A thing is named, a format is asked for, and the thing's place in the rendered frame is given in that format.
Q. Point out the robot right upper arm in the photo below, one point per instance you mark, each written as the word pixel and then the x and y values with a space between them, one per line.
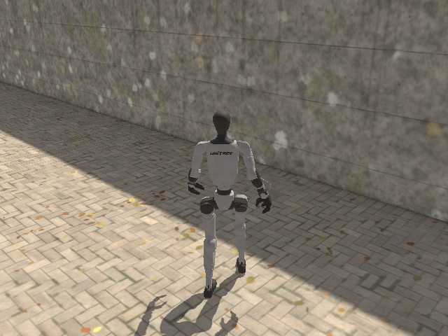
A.
pixel 245 148

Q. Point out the robot left upper arm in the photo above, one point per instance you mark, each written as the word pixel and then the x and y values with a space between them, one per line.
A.
pixel 197 159

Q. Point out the right robot hand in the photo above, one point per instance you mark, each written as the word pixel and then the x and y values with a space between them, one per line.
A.
pixel 266 202

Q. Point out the humanoid robot head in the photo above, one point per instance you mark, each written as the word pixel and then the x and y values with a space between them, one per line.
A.
pixel 221 120

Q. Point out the robot left forearm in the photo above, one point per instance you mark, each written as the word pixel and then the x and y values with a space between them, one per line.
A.
pixel 191 181

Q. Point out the robot right forearm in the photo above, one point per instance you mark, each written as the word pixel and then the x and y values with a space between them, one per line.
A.
pixel 259 186

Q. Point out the robot left shin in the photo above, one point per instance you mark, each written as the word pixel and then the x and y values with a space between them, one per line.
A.
pixel 209 262

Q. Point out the left robot hand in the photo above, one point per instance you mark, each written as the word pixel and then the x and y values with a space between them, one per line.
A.
pixel 192 190

